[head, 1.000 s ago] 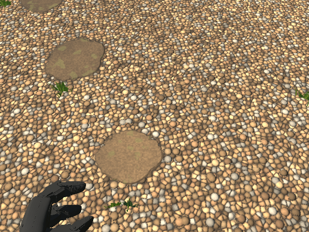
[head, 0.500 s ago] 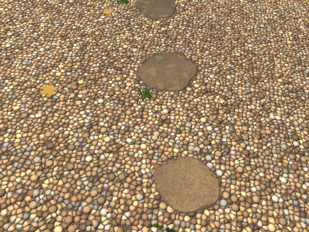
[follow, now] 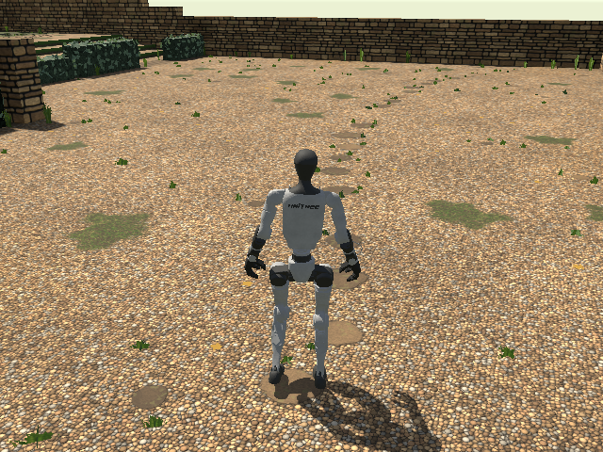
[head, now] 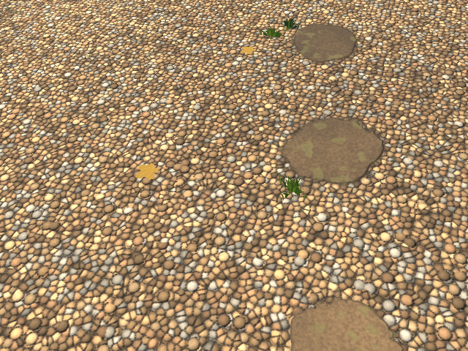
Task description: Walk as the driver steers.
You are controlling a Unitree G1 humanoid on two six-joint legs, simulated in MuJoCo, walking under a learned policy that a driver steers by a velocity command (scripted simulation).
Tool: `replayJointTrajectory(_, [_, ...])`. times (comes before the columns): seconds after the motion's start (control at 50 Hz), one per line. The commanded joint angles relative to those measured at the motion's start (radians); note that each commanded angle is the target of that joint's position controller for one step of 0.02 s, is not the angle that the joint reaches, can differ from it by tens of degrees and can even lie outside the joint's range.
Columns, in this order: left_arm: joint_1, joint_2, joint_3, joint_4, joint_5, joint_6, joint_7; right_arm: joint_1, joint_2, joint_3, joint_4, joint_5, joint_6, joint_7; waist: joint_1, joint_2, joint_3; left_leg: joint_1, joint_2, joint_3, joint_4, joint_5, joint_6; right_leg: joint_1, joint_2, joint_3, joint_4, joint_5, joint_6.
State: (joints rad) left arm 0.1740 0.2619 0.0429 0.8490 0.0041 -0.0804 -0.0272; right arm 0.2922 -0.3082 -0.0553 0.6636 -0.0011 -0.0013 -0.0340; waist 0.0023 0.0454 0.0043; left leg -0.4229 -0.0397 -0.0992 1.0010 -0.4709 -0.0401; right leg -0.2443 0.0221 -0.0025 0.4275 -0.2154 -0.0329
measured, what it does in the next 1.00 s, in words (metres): steps on the spot, turning right: left foot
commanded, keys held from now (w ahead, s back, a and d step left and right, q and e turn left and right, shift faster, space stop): no key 0.26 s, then e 0.64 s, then w+e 0.08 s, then w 0.02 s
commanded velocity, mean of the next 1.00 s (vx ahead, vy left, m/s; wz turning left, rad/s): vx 0.05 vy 0.00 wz -0.27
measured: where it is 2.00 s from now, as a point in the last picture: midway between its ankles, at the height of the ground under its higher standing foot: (335, 347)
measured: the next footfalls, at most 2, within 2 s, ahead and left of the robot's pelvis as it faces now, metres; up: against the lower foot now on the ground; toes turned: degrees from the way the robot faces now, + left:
left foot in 0.20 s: +0.14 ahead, +0.14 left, +0.00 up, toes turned -2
left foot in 1.26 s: +0.24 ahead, +0.05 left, +0.00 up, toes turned -28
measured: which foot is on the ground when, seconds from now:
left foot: up 0.00-0.18, down 0.20-0.64, up 0.66-1.00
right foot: down 0.00-1.00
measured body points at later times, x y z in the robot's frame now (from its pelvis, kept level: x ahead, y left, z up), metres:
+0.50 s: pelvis +0.07 +0.01 -0.01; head +0.10 +0.01 +0.44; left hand +0.20 +0.29 -0.13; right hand +0.22 -0.27 -0.10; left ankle +0.10 +0.14 -0.74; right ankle +0.00 -0.09 -0.71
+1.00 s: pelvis +0.06 -0.05 +0.01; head +0.07 -0.09 +0.45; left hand +0.25 +0.19 -0.09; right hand +0.12 -0.37 -0.11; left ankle +0.14 +0.12 -0.68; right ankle +0.03 -0.11 -0.74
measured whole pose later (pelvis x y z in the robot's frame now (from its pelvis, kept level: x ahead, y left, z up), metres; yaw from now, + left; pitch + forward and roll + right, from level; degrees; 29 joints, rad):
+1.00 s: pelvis +0.06 -0.05 +0.01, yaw -21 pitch +1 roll +3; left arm 0.22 0.29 0.05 0.78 -0.02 0.01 0.03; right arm 0.10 -0.32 -0.10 0.75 0.01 0.00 -0.05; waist 0.03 0.02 0.04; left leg -0.47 0.00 -0.10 0.86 -0.28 -0.09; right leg -0.21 0.08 0.13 0.39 -0.19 -0.09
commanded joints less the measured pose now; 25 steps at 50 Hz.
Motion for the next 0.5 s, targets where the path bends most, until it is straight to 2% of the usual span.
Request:
replayJointTrajectory(0.02, [-0.050,0.114,0.015,-0.036,0.005,0.002,0.014,0.001,-0.047,-0.017,-0.067,-0.003,-0.003,-0.002,-0.017,-0.181,-0.054,-0.078,0.073,0.015,-0.100,0.087,-0.032,0.149,-0.221,0.166,-0.112,0.639,-0.169])
replayJointTrajectory(0.06, [-0.058,0.144,0.020,-0.022,0.005,0.014,0.021,-0.030,-0.015,-0.004,-0.071,0.000,-0.002,-0.001,-0.009,-0.184,-0.077,0.030,0.069,0.052,-0.236,0.143,-0.034,0.115,-0.198,0.106,-0.096,0.728,-0.164])
replayJointTrajectory(0.1, [-0.037,0.168,0.024,-0.004,0.000,0.025,0.022,-0.055,-0.030,-0.006,-0.072,0.005,0.004,-0.002,0.007,-0.179,-0.094,0.092,0.059,0.070,-0.327,0.211,-0.030,0.124,-0.213,0.110,-0.089,0.746,-0.167])
replayJointTrajectory(0.14, [-0.036,0.169,0.021,0.009,-0.011,0.034,0.020,-0.068,-0.043,-0.011,-0.068,0.007,0.012,-0.004,0.009,-0.169,-0.086,0.142,0.056,0.074,-0.418,0.270,-0.016,0.129,-0.221,0.121,-0.079,0.677,-0.164])
replayJointTrajectory(0.18, [-0.051,0.152,0.012,0.021,-0.025,0.040,0.019,-0.069,-0.040,-0.013,-0.061,-0.001,0.013,-0.003,-0.016,-0.151,-0.065,0.245,0.048,0.082,-0.585,0.411,0.018,0.093,-0.198,0.120,-0.055,0.531,-0.126])
replayJointTrajectory(0.2, [-0.021,0.132,0.003,0.033,-0.021,0.038,0.017,-0.084,-0.066,-0.018,-0.069,-0.012,0.012,-0.007,-0.012,-0.117,-0.063,0.320,0.081,0.035,-0.632,0.548,0.042,0.060,-0.173,0.119,-0.046,0.419,-0.081])
replayJointTrajectory(0.22, [0.010,0.112,-0.005,0.034,0.005,0.031,0.014,-0.084,-0.121,-0.030,-0.081,-0.017,0.012,-0.013,0.011,-0.036,-0.097,0.422,0.163,-0.039,-0.582,0.794,0.076,0.008,-0.123,0.088,-0.010,0.271,-0.035])
replayJointTrajectory(0.24, [0.093,0.095,-0.009,0.054,0.011,0.028,0.009,-0.106,-0.130,-0.031,-0.073,-0.014,0.018,-0.012,0.060,0.056,-0.136,0.472,0.190,-0.057,-0.509,0.828,0.133,-0.022,-0.074,0.056,-0.034,0.103,0.002])
replayJointTrajectory(0.26, [0.062,0.105,-0.013,0.063,0.005,0.034,0.012,-0.131,-0.079,-0.023,-0.078,-0.009,0.019,-0.001,0.028,0.048,-0.125,0.434,0.152,-0.029,-0.492,0.722,0.128,0.004,-0.061,0.035,-0.043,0.060,0.020])
replayJointTrajectory(0.28, [0.018,0.121,-0.012,0.063,-0.005,0.042,0.012,-0.137,-0.055,-0.019,-0.076,-0.013,0.017,0.006,0.002,0.028,-0.081,0.425,0.123,-0.008,-0.494,0.674,0.107,-0.032,-0.053,0.037,-0.032,0.061,0.025])
replayJointTrajectory(0.32, [-0.010,0.136,-0.011,0.059,-0.013,0.060,0.018,-0.133,-0.066,-0.023,-0.068,-0.017,0.009,0.006,-0.011,0.013,-0.052,0.418,0.114,0.007,-0.490,0.698,0.090,-0.056,-0.053,0.054,-0.007,0.143,0.019])
replayJointTrajectory(0.36, [-0.029,0.168,0.000,0.042,-0.020,0.071,0.023,-0.117,-0.108,-0.041,-0.060,-0.010,0.006,-0.005,-0.014,0.022,-0.055,0.415,0.131,0.013,-0.471,0.757,0.105,-0.063,-0.048,0.068,0.047,0.197,0.012])
replayJointTrajectory(0.4, [-0.035,0.168,0.007,0.028,-0.027,0.079,0.028,-0.089,-0.126,-0.053,-0.052,-0.006,0.012,-0.016,-0.023,0.041,-0.084,0.437,0.189,-0.018,-0.468,0.843,0.147,-0.095,-0.032,0.064,0.144,0.175,0.019])
replayJointTrajectory(0.42, [-0.037,0.159,0.009,0.021,-0.028,0.084,0.029,-0.070,-0.134,-0.057,-0.046,-0.006,0.016,-0.022,-0.028,0.066,-0.100,0.449,0.242,-0.058,-0.488,0.875,0.182,-0.125,-0.022,0.054,0.210,0.112,0.030])
replayJointTrajectory(0.44, [-0.036,0.147,0.012,0.014,-0.028,0.091,0.028,-0.059,-0.138,-0.060,-0.042,-0.007,0.020,-0.026,-0.029,0.103,-0.110,0.449,0.311,-0.110,-0.526,0.897,0.225,-0.155,-0.009,0.032,0.289,-0.024,0.044])
replayJointTrajectory(0.46, [-0.038,0.134,0.015,0.005,-0.028,0.103,0.026,-0.081,-0.134,-0.058,-0.045,-0.009,0.019,-0.031,-0.026,0.163,-0.106,0.427,0.390,-0.171,-0.568,0.911,0.278,-0.192,0.000,0.010,0.421,-0.322,0.058])
replayJointTrajectory(0.48, [-0.053,0.147,0.025,-0.006,-0.031,0.114,0.024,-0.086,-0.137,-0.058,-0.048,-0.015,0.015,-0.033,-0.041,0.152,-0.093,0.391,0.446,-0.208,-0.609,0.898,0.320,-0.232,-0.022,0.024,0.581,-0.475,0.070])
replayJointTrajectory(0.5, [-0.049,0.143,0.032,-0.015,-0.037,0.125,0.023,-0.123,-0.140,-0.057,-0.048,-0.017,0.008,-0.032,-0.015,0.108,-0.075,0.343,0.439,-0.171,-0.627,0.825,0.308,-0.236,-0.055,0.039,0.611,-0.476,0.074])
Keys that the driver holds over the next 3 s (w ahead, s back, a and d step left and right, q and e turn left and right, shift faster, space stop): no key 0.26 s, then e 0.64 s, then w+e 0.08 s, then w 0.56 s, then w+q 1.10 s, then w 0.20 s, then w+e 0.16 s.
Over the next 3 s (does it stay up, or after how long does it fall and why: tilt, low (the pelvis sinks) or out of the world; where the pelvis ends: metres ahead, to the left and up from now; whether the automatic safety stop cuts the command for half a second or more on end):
stays up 1.02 -0.26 0.00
